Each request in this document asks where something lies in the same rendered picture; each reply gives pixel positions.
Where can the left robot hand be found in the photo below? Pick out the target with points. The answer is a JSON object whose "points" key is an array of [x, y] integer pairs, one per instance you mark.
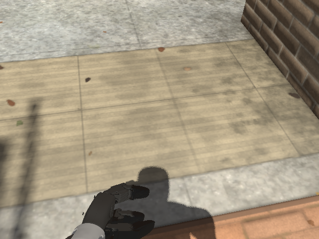
{"points": [[118, 223]]}

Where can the robot left forearm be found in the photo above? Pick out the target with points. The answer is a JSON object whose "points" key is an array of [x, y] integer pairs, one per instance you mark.
{"points": [[87, 231]]}

